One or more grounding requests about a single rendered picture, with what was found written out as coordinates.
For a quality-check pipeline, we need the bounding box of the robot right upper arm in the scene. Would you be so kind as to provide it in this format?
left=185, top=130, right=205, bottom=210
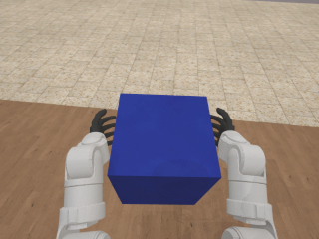
left=221, top=226, right=275, bottom=239

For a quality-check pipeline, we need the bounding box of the carton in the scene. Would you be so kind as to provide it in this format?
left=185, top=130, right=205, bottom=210
left=107, top=93, right=222, bottom=205

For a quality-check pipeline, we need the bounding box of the right robot forearm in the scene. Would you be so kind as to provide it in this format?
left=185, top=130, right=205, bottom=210
left=217, top=130, right=278, bottom=239

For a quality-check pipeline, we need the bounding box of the left robot hand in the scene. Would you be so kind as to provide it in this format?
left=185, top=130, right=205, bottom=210
left=89, top=109, right=116, bottom=146

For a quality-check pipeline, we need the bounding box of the right robot hand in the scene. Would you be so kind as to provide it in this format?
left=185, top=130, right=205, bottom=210
left=210, top=108, right=235, bottom=147

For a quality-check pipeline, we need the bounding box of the left robot forearm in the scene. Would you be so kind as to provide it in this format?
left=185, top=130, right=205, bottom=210
left=56, top=132, right=110, bottom=239

